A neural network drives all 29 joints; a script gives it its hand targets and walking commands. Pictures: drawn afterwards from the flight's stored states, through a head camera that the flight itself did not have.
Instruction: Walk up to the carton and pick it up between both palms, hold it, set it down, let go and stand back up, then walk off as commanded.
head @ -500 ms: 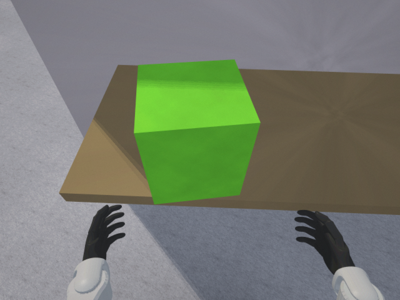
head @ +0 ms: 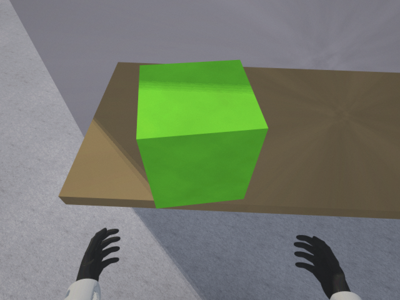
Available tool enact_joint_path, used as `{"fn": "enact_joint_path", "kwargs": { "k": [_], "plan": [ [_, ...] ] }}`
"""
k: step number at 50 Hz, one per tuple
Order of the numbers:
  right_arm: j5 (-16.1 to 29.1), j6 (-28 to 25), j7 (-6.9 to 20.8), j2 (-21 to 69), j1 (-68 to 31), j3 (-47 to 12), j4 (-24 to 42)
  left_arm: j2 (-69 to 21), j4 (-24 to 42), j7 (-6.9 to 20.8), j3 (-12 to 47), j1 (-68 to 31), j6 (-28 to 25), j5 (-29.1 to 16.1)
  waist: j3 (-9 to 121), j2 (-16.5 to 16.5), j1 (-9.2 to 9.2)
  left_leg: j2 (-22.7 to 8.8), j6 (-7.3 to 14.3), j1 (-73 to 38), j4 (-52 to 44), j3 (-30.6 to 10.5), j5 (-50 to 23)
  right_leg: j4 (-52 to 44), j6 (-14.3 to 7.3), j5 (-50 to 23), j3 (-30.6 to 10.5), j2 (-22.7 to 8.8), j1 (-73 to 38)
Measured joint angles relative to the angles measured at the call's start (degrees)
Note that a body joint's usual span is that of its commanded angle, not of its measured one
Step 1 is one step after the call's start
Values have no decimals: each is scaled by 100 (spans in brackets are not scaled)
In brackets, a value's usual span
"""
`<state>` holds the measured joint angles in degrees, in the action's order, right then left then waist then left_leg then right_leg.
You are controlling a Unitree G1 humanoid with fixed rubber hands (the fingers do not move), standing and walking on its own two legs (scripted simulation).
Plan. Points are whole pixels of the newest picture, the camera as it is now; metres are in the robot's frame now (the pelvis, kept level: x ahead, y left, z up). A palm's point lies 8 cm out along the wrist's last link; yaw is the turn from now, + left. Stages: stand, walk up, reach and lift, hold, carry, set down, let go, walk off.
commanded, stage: set down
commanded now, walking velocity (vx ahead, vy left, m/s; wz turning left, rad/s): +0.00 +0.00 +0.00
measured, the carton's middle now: (196, 137) +0.44 +0.04 +0.06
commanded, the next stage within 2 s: let go in 0.36 s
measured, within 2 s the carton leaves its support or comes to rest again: neither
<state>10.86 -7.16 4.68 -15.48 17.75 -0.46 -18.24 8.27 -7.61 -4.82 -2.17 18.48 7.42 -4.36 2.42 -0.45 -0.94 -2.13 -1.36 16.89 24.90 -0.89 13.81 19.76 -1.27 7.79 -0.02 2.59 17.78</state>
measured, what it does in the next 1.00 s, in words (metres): stands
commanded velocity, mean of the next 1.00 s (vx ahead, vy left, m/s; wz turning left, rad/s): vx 0.00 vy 0.00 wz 0.00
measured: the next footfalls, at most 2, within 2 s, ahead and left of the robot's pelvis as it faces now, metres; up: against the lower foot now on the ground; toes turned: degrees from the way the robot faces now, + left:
none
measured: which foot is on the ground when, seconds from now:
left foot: down 0.00-1.00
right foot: down 0.00-1.00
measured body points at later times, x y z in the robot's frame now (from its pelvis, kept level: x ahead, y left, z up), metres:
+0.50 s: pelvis +0.01 +0.00 +0.00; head +0.04 +0.01 +0.45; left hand +0.17 +0.24 -0.07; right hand +0.17 -0.23 -0.07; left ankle -0.02 +0.13 -0.74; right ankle +0.02 -0.11 -0.74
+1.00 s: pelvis +0.02 +0.00 +0.00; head +0.05 +0.00 +0.44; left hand +0.15 +0.27 -0.11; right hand +0.14 -0.26 -0.11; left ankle -0.02 +0.13 -0.74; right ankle +0.02 -0.11 -0.74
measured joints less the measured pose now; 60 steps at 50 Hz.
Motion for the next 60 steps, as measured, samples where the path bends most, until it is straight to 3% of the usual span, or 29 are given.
{"fn": "enact_joint_path", "kwargs": {
  "k": [40,44,49,60],
  "plan": [
    [-212,-686,-240,288,-211,-27,-1802,232,-1610,386,0,-283,-246,173,-16,0,-5,0,18,-1,0,8,137,0,21,136,-6,-2,0],
    [-616,-240,-375,242,-255,-30,-1959,435,-2166,440,-4,-383,-598,520,-17,57,-4,43,18,-104,28,12,180,248,21,291,-4,-44,-2],
    [-704,293,-444,67,-255,28,-2275,803,-2844,477,-3,-387,-782,598,-18,77,-5,64,18,-182,203,12,311,594,14,521,-1,-63,-2],
    [-707,524,-444,-244,-256,86,-2674,1021,-3669,496,-1,-389,-930,611,-18,77,-5,65,18,-227,323,12,354,811,-24,615,3,-62,0]
  ]
}}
